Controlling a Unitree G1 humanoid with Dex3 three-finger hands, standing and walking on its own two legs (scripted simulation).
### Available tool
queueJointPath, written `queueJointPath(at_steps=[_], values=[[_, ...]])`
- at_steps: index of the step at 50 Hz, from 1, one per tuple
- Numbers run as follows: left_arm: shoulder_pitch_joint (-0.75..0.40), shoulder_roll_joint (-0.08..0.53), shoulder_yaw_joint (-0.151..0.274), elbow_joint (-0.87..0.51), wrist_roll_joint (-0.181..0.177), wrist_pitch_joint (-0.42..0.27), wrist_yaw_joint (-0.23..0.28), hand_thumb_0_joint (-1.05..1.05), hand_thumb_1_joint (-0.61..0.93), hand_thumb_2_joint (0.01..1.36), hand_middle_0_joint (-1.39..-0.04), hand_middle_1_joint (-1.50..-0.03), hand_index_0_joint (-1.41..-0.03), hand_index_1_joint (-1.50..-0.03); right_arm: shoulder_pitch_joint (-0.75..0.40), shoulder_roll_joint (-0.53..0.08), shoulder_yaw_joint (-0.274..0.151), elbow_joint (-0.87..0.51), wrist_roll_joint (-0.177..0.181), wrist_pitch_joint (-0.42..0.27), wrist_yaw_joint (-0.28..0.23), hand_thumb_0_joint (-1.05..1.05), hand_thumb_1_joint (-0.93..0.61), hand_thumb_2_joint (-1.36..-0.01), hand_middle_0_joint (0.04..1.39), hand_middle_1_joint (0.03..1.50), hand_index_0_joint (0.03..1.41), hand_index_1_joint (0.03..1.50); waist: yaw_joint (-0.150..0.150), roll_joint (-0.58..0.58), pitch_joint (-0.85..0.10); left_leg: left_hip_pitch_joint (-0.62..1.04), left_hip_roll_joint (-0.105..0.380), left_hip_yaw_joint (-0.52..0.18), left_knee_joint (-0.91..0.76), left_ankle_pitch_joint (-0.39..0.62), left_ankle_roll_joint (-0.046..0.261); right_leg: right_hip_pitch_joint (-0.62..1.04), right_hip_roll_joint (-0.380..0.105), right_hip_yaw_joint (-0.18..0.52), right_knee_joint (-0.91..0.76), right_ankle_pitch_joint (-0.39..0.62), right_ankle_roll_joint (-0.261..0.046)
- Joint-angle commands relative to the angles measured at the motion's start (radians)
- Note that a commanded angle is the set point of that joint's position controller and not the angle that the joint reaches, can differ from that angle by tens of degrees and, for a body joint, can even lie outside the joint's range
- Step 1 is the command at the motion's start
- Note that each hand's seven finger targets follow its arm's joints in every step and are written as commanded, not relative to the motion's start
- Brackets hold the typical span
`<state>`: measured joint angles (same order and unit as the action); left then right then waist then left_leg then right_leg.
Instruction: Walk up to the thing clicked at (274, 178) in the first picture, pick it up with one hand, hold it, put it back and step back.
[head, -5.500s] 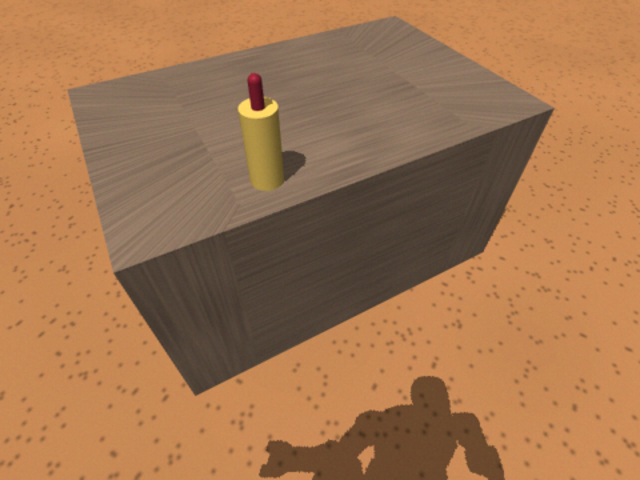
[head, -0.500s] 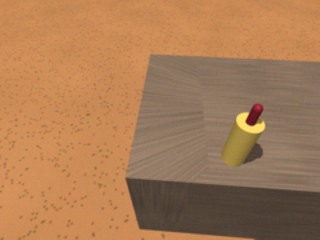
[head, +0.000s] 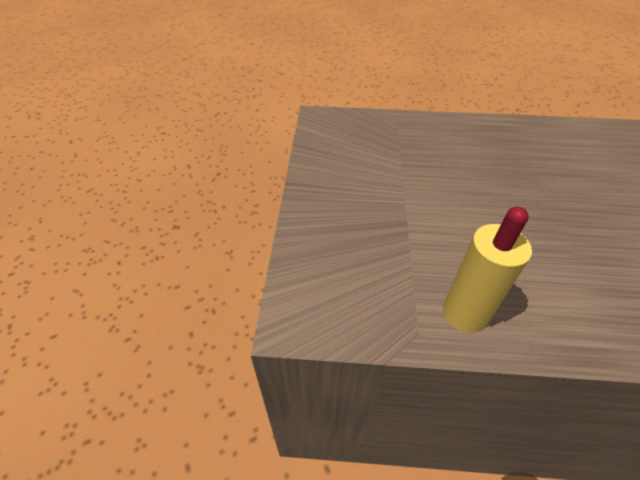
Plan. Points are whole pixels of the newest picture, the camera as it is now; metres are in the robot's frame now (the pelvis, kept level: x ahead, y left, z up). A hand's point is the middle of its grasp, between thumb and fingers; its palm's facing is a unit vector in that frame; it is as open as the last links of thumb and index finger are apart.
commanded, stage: stand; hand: right
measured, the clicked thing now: (488, 269) +0.43 -0.23 -0.01
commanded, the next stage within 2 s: rise first in 0.26 s
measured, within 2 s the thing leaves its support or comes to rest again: neither
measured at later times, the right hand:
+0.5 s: hand out of the picture +0.13 -0.24 -0.15, palm faces +0.13 +0.94 -0.32, open 8.7 cm
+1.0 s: hand (576, 478) +0.16 -0.28 -0.05, palm faces +0.36 +0.86 -0.37, open 17.2 cm
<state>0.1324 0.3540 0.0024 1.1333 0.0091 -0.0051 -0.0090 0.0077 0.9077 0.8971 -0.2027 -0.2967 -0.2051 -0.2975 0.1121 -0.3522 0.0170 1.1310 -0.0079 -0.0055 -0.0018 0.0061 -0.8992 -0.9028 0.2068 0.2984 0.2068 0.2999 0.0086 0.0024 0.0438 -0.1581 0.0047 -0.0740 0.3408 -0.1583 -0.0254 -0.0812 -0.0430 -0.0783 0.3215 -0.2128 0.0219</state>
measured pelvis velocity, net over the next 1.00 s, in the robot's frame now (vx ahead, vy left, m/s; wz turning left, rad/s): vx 0.01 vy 0.01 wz -0.10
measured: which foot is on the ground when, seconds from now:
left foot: down 0.00-1.00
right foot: down 0.00-1.00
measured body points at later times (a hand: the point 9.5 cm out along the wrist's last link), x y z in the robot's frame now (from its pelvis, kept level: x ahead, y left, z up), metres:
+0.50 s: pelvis -0.01 +0.00 -0.01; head +0.03 +0.00 +0.44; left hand +0.12 +0.29 -0.13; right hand +0.12 -0.29 -0.12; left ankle +0.02 +0.14 -0.75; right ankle -0.02 -0.13 -0.75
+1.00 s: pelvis +0.01 +0.01 -0.01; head +0.02 +0.02 +0.44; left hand +0.20 +0.25 -0.10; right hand +0.14 -0.32 -0.03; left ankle +0.02 +0.14 -0.75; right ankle -0.02 -0.13 -0.75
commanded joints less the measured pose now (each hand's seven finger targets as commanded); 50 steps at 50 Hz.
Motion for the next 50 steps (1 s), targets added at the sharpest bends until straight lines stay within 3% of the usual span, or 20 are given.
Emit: queueJointPath(at_steps=[1,6,17,18,19,20,22,23,25,27,28,30,31,37,39,41,45,46,48,50], values=[[-0.031,0.219,0.044,-0.057,0.001,-0.018,0.016,0.0,0.9,0.9,-0.2,-0.3,-0.2,-0.301,-0.03,-0.214,-0.037,-0.058,-0.001,-0.019,-0.01,0.0,-0.9,-0.9,0.2,0.3,0.2,0.3,-0.001,-0.003,-0.066,0.005,0.109,-0.069,-0.033,0.171,0.04,0.015,-0.111,0.09,-0.059,0.081,-0.035],[-0.025,0.219,0.046,-0.056,-0.005,-0.018,0.016,0.0,0.9,0.9,-0.2,-0.3,-0.2,-0.301,-0.026,-0.211,-0.035,-0.059,0.0,-0.022,-0.012,0.0,-0.9,-0.9,0.2,0.3,0.2,0.3,0.004,0.005,-0.08,0.013,0.111,-0.069,-0.03,0.234,0.038,0.034,-0.111,0.086,-0.043,0.137,-0.033],[-0.029,0.216,0.045,-0.058,0.001,-0.017,0.016,0.0,0.9,0.9,-0.2,-0.3,-0.2,-0.301,-0.033,-0.217,-0.038,-0.062,-0.002,-0.019,-0.012,0.0,-0.9,-0.9,0.2,0.3,0.2,0.3,0.004,0.001,-0.06,0.002,0.107,-0.069,-0.035,0.171,0.041,0.022,-0.108,0.086,-0.059,0.089,-0.032],[-0.027,0.216,0.045,-0.054,-0.001,-0.017,0.016,0.0,0.82,0.82,-0.12,-0.22,-0.12,-0.221,-0.037,-0.211,-0.036,-0.063,0.0,-0.019,-0.011,0.0,-0.82,-0.82,0.12,0.22,0.12,0.22,0.003,0.001,-0.064,0.011,0.111,-0.071,-0.036,0.183,0.041,0.024,-0.108,0.086,-0.056,0.092,-0.034],[-0.378,0.053,0.028,-0.405,-0.083,-0.137,0.02,0.0,0.74,0.74,-0.04,-0.14,-0.04,-0.141,-0.387,-0.032,-0.023,-0.414,0.068,-0.095,-0.022,0.0,-0.74,-0.74,0.068,0.14,0.059,0.14,-0.001,-0.027,-0.083,-0.042,-0.004,0.079,0.049,0.078,0.016,-0.173,0.022,0.026,0.059,0.108,-0.034],[-0.328,0.085,0.022,-0.463,-0.108,-0.158,0.04,0.0,0.66,0.66,-0.022,-0.06,-0.003,-0.061,-0.351,-0.093,-0.04,-0.445,0.103,-0.133,-0.045,0.0,-0.66,-0.66,0.066,0.06,0.06,0.06,-0.045,0.042,-0.136,0.03,-0.018,0.087,0.019,0.01,0.021,-0.121,0.01,0.032,0.027,0.078,-0.028],[-0.192,0.196,0.103,-0.323,-0.106,-0.138,0.068,0.0,0.5,0.5,-0.025,-0.034,-0.006,-0.055,-0.142,-0.205,-0.127,-0.219,0.093,-0.098,-0.077,0.0,-0.5,-0.5,0.067,0.044,0.06,0.044,-0.039,0.03,-0.046,-0.064,-0.011,0.09,0.039,-0.029,0.019,-0.183,0.031,0.019,0.058,0.04,-0.033],[-0.193,0.203,0.123,-0.341,-0.099,-0.138,0.076,0.0,0.42,0.42,-0.024,-0.032,-0.008,-0.049,-0.173,-0.223,-0.156,-0.266,0.09,-0.101,-0.084,0.0,-0.42,-0.42,0.064,0.046,0.058,0.046,-0.036,0.0,-0.122,-0.047,0.0,0.087,0.061,-0.003,0.019,-0.172,0.036,0.018,0.084,0.065,-0.031],[-0.14,0.144,0.124,-0.286,-0.082,-0.141,0.085,0.0,0.26,0.26,-0.03,-0.033,-0.02,-0.044,-0.164,-0.175,-0.154,-0.307,0.072,-0.109,-0.092,0.0,-0.26,-0.26,0.063,0.046,0.058,0.046,-0.026,-0.048,-0.202,-0.036,0.001,0.088,0.075,0.035,0.027,-0.156,0.031,0.025,0.098,0.108,-0.024],[-0.063,0.144,0.17,-0.294,-0.048,-0.135,0.079,0.0,0.1,0.186,-0.039,-0.043,-0.038,-0.043,0.026,-0.216,-0.251,-0.379,0.049,-0.099,-0.091,0.0,-0.1,-0.171,0.062,0.047,0.058,0.047,-0.067,-0.059,-0.257,0.01,-0.003,0.099,0.088,0.104,0.035,-0.161,0.038,0.031,0.094,0.178,-0.02],[0.012,0.096,0.155,-0.276,-0.046,-0.125,0.078,0.0,0.041,0.158,-0.04,-0.048,-0.046,-0.041,0.079,-0.189,-0.241,-0.356,0.048,-0.091,-0.088,0.0,-0.02,-0.155,0.06,0.048,0.057,0.048,-0.046,-0.036,-0.243,0.032,-0.007,0.105,0.078,0.136,0.029,-0.154,0.039,0.029,0.092,0.198,-0.023],[0.031,0.124,0.183,-0.348,-0.04,-0.122,0.086,0.0,-0.058,0.122,-0.043,-0.046,-0.051,-0.037,0.052,-0.188,-0.246,-0.495,0.048,-0.092,-0.085,0.0,0.109,-0.131,0.056,0.051,0.055,0.051,-0.018,-0.037,-0.278,0.048,-0.015,0.114,0.07,0.196,0.024,-0.11,0.038,0.031,0.082,0.242,-0.021],[0.057,0.113,0.188,-0.352,-0.04,-0.114,0.089,0.0,-0.107,0.123,-0.043,-0.048,-0.048,-0.042,0.068,-0.147,-0.225,-0.524,0.052,-0.084,-0.079,0.0,0.159,-0.122,0.053,0.052,0.054,0.052,-0.001,-0.03,-0.271,0.034,-0.017,0.121,0.071,0.217,0.022,-0.093,0.04,0.028,0.085,0.259,-0.024],[-0.061,0.053,0.146,-0.494,-0.04,-0.12,0.103,0.0,-0.466,0.064,-0.059,-0.05,-0.054,-0.055,-0.011,-0.101,-0.196,-0.755,0.055,-0.075,-0.081,0.0,0.454,-0.066,0.043,0.057,0.05,0.058,0.0,-0.04,-0.153,-0.028,-0.009,0.126,0.036,0.106,0.024,-0.113,0.035,0.042,0.054,0.148,-0.028],[-0.053,0.074,0.159,-0.539,-0.037,-0.126,0.111,0.0,-0.539,0.059,-0.061,-0.051,-0.053,-0.059,0.001,-0.135,-0.225,-0.789,0.048,-0.083,-0.088,0.0,0.513,-0.056,0.041,0.058,0.048,0.058,0.001,-0.021,-0.155,-0.018,-0.004,0.128,0.029,0.087,0.021,-0.098,0.041,0.045,0.051,0.131,-0.032],[-0.057,0.034,0.131,-0.55,-0.039,-0.128,0.112,0.0,-0.545,0.056,-0.061,-0.054,-0.054,-0.06,0.03,-0.14,-0.24,-0.82,0.044,-0.091,-0.088,0.0,0.531,-0.053,0.041,0.059,0.048,0.059,-0.017,-0.014,-0.153,-0.013,0.003,0.127,0.033,0.092,0.02,-0.085,0.045,0.046,0.056,0.142,-0.033],[-0.004,0.066,0.153,-0.619,-0.034,-0.131,0.119,0.0,-0.549,0.056,-0.058,-0.056,-0.054,-0.059,0.087,-0.159,-0.274,-0.905,0.044,-0.103,-0.091,0.0,0.573,-0.048,0.039,0.059,0.046,0.059,-0.021,-0.004,-0.185,0.023,0.003,0.134,0.046,0.16,0.018,-0.051,0.048,0.049,0.06,0.215,-0.03],[0.008,0.02,0.118,-0.628,-0.036,-0.129,0.114,0.0,-0.545,0.055,-0.056,-0.054,-0.053,-0.057,0.113,-0.145,-0.272,-0.908,0.044,-0.106,-0.09,0.0,0.589,-0.047,0.037,0.06,0.046,0.06,-0.028,-0.002,-0.165,0.029,0.005,0.135,0.044,0.158,0.018,-0.053,0.051,0.047,0.058,0.216,-0.03],[0.005,0.061,0.157,-0.644,-0.032,-0.125,0.118,0.0,-0.556,0.063,-0.052,-0.049,-0.045,-0.056,0.142,-0.163,-0.304,-0.911,0.045,-0.109,-0.093,0.0,0.611,-0.043,0.036,0.061,0.045,0.061,-0.03,0.002,-0.158,0.038,0.006,0.137,0.041,0.166,0.017,-0.055,0.052,0.047,0.055,0.228,-0.03],[0.012,0.051,0.157,-0.624,-0.032,-0.121,0.112,0.0,-0.545,0.054,-0.053,-0.051,-0.05,-0.054,0.146,-0.148,-0.303,-0.941,0.048,-0.112,-0.089,0.0,0.611,-0.041,0.037,0.061,0.046,0.061,-0.036,-0.017,-0.136,0.031,0.005,0.138,0.041,0.165,0.019,-0.057,0.052,0.047,0.052,0.228,-0.027]])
